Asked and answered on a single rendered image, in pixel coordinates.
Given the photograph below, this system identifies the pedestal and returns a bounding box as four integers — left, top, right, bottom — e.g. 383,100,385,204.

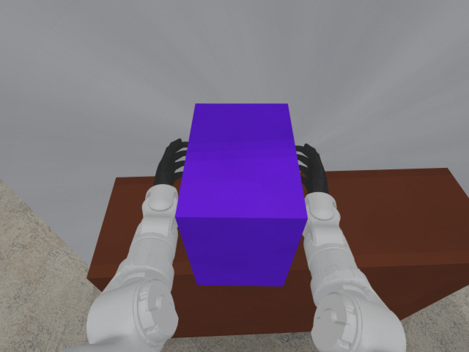
87,168,469,338

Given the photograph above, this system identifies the left robot forearm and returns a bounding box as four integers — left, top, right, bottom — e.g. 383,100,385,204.
86,184,178,341

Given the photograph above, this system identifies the left robot hand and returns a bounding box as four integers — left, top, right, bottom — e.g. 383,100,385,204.
153,139,188,186

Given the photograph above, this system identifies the carton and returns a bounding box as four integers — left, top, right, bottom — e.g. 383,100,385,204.
175,103,308,287

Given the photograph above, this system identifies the right robot hand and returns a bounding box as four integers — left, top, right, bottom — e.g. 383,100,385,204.
295,144,329,194

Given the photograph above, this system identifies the right robot forearm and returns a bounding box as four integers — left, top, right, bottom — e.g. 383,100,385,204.
302,192,388,308

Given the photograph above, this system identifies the left robot upper arm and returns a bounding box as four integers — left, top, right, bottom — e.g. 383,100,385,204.
59,278,178,352

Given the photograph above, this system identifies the right robot upper arm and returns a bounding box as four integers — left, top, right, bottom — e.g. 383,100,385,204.
311,291,406,352

